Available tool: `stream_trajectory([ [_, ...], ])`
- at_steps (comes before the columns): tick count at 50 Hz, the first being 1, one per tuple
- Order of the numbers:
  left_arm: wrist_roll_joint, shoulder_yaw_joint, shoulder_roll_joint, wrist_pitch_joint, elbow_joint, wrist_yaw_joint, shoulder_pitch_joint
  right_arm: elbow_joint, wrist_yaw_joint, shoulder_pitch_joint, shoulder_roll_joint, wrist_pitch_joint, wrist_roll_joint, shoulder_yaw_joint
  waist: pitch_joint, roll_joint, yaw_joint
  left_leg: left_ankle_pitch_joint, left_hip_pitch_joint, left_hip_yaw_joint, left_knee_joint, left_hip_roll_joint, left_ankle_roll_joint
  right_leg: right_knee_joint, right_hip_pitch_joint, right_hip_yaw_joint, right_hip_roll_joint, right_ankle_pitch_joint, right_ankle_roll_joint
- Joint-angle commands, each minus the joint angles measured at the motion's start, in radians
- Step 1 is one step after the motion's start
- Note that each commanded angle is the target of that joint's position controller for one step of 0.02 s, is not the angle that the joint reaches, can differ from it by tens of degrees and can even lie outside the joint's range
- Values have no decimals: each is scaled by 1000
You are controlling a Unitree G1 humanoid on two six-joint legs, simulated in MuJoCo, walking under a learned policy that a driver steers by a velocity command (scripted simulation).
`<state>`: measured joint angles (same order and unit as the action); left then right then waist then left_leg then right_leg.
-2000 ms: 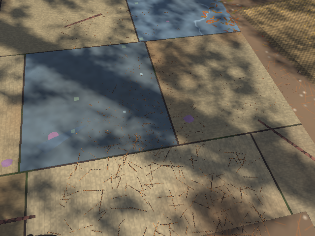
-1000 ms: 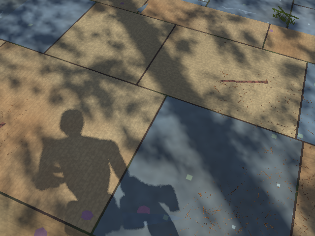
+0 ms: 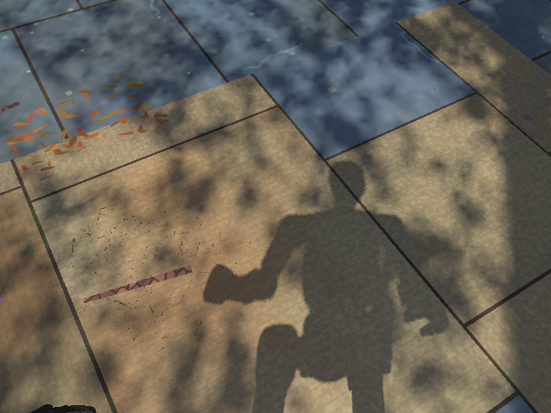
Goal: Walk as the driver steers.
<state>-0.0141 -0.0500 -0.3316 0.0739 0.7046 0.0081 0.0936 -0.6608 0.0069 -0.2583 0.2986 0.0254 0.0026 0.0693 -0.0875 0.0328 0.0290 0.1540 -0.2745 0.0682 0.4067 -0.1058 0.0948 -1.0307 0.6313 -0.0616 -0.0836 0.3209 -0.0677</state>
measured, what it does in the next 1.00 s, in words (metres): walks ahead, turning left: right foot, then left foot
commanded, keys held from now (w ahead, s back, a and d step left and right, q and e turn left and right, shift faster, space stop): q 0.08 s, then no key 0.50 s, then q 0.40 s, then w+q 0.02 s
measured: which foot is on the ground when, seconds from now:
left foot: down 0.00-0.24, up 0.26-0.50, down 0.52-0.86, up 0.88-1.00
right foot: up 0.00-0.20, down 0.22-1.00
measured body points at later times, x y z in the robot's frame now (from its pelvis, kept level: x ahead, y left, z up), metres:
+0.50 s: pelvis +0.14 -0.03 -0.01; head +0.17 -0.03 +0.44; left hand +0.24 +0.24 -0.12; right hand +0.30 -0.28 -0.13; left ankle +0.11 +0.11 -0.74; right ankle +0.22 -0.13 -0.74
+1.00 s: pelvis +0.15 -0.01 -0.01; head +0.18 +0.01 +0.44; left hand +0.19 +0.30 -0.12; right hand +0.38 -0.24 -0.11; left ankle +0.09 +0.09 -0.68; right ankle +0.22 -0.13 -0.74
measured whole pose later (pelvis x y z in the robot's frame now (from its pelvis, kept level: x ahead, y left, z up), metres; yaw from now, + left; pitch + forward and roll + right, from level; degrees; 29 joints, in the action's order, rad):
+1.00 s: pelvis +0.15 -0.01 -0.01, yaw +20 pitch +1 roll -1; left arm -0.01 -0.06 -0.29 -0.01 0.76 0.05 0.15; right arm -0.71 -0.03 -0.18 0.32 -0.07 0.02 0.09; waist -0.06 0.00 -0.01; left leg 0.52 -0.46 0.03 1.03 0.00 -0.04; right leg -0.51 0.28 0.15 -0.08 0.23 -0.01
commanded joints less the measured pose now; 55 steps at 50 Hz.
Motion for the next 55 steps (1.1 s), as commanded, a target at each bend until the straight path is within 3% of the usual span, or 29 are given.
stream_trajectory([
  [1, -7, -12, -52, -14, -37, 5, 63, 65, -28, 57, 176, 2, 9, 51, 175, -94, -51, -633, 12, 148, -58, 203, 159, 145, -105, 27, 48, -141, -29],
  [4, 4, -7, -46, -17, -58, -6, -26, 46, -43, 30, 175, -23, 16, 51, 193, -119, -13, -509, 20, 176, -23, 183, 111, 320, -160, 18, 94, -278, -26],
  [7, 7, -13, -66, -14, -61, -17, -46, 29, -46, 10, 153, -33, 10, 40, 195, -135, 3, -432, 90, 240, 41, 216, 96, 416, -175, -4, 97, -269, -8],
  [10, -5, -24, -77, 2, -54, -22, 5, 25, -45, 43, 121, -31, 8, 25, 178, -156, -43, -351, 115, 292, 148, 202, 57, 574, -278, 8, 87, -331, 55],
  [11, -21, -29, -106, 12, -59, -17, 21, 27, -44, 21, 87, -24, -2, 14, 207, -108, -41, -263, 82, 262, 233, 140, 15, 615, -398, -47, 10, -599, 96],
  [12, -46, -32, -158, 11, -74, -8, 35, 25, -43, -78, 51, -14, -19, 1, 286, 71, 7, 117, -55, 188, 406, 45, -41, 559, -613, -220, -176, -1020, 211],
  [13, -46, -27, -109, -4, -45, -10, 86, 6, -44, -148, 76, -18, -6, 1, 357, 232, 4, 547, -166, 141, 573, -12, -106, 598, -692, -454, -329, -1014, 385],
  [14, -11, -11, -60, -11, -46, -16, 78, -10, -45, -136, 150, -32, 0, 18, 330, 146, -6, 553, -199, 151, 665, 35, -139, 629, -650, -505, -327, -774, 397],
  [16, 1, -5, -49, -27, -45, -17, 38, -16, -54, -29, 156, -71, 7, 30, 221, 56, -25, 463, -244, 116, 739, 62, -173, 663, -549, -370, -228, -464, 321],
  [18, -2, -4, -57, -42, -46, -14, -26, -20, -54, -14, 115, -89, 5, 22, 153, 78, -1, 387, -171, 82, 619, 99, -184, 720, -408, -263, -158, -287, 274],
  [21, -4, -6, -50, -56, -29, -11, -27, -43, -49, -6, 41, -75, -1, -4, 167, 136, -18, 313, -30, 0, 350, 104, -182, 721, -382, -149, -86, -290, 252],
  [23, 6, -8, -60, -61, -14, -8, -4, -63, -43, -11, 50, -67, 0, 0, 197, 133, -20, 174, 43, -15, 195, 102, -165, 697, -408, -148, -92, -256, 257],
  [25, 15, 0, -46, -62, -2, -8, 10, -82, -36, -18, 55, -64, -8, 1, 189, 112, -8, 24, 143, -29, 18, 97, -129, 687, -361, -135, -75, -140, 217],
  [26, 10, 7, -33, -56, 9, -13, 35, -69, -37, 7, 86, -63, -21, 3, 181, 74, -18, -31, 189, 29, 10, 148, -100, 683, -309, -125, -61, -53, 166],
  [27, -4, 9, -31, -47, 5, -21, 57, -62, -40, 35, 146, -64, -23, 16, 156, -31, -61, -10, 152, 92, 35, 203, -57, 659, -285, -62, -2, 34, 118],
  [28, -13, 12, -17, -43, 6, -24, 31, -82, -36, 41, 114, -62, -20, 12, 134, -102, -58, 156, 48, 85, 21, 186, -33, 631, -343, 9, 49, 27, 77],
  [29, -14, 13, -17, -43, 8, -24, 6, -82, -33, 50, 72, -55, -23, 0, 111, -99, -47, 225, -3, 84, -7, 176, -38, 600, -383, 21, 57, -20, 61],
  [32, -7, -1, -42, -51, 18, -1, 24, -74, -34, 84, 112, -33, -11, 8, 74, -127, -60, 67, -64, 124, -9, 184, -43, 535, -424, 58, 64, -142, 67],
  [35, -1, -15, -53, -57, 17, 19, 35, -62, -39, 65, 143, -29, 5, 22, 89, -127, -48, -79, -50, 177, 26, 194, -17, 483, -424, 89, 69, -212, 65],
  [41, 4, -41, -59, -72, -5, 22, 52, -17, -52, 59, 141, -49, 11, 35, 127, -94, -44, -126, -105, 235, 104, 171, -4, 465, -478, 87, 41, -263, 92],
  [43, 0, -55, -89, -77, 5, 22, 118, 3, -54, 70, 114, -54, 15, 30, 163, 0, -74, -43, -199, 161, 226, 119, -53, 538, -578, 8, -65, -286, 152],
  [44, -5, -63, -122, -79, 17, 24, 166, 15, -53, 72, 92, -57, 19, 26, 185, 112, -86, 62, -251, 71, 368, 67, -95, 631, -621, -127, -203, -348, 234],
  [45, -9, -60, -128, -79, 13, 32, 154, 27, -48, 73, 92, -61, 14, 31, 191, 233, -88, 459, -316, 3, 593, 56, -127, 702, -623, -272, -362, -466, 348],
  [46, -10, -51, -115, -76, 1, 42, 141, 28, -41, 78, 123, -64, 7, 45, 182, 158, -82, 520, -351, 16, 797, 108, -144, 728, -589, -290, -417, -495, 394],
  [47, -9, -48, -109, -74, -14, 50, 80, 20, -38, 68, 114, -72, 18, 48, 157, 88, -50, 473, -334, 30, 834, 140, -145, 731, -533, -207, -375, -437, 360],
  [48, 0, -52, -118, -72, -20, 52, 3, 15, -38, 50, 87, -83, 25, 39, 116, 84, -14, 410, -299, 25, 735, 173, -144, 743, -475, -100, -309, -345, 297],
  [50, 4, -64, -147, -74, -16, 49, -35, 15, -30, 55, 61, -91, 18, 26, 119, 109, -18, 319, -170, -54, 562, 179, -140, 755, -404, 51, -229, -246, 234],
  [53, 36, -71, -157, -78, 5, 32, -6, 24, 4, 45, 77, -82, 20, 32, 152, 134, -16, 233, 3, -130, 328, 151, -93, 769, -366, 100, -220, 54, 214],
  [55, 45, -60, -115, -79, 18, 22, -6, -43, 10, -92, 89, -76, 22, 47, 157, 65, 38, 168, 188, -194, 168, 92, -46, 663, -269, 145, -200, 233, 171],
])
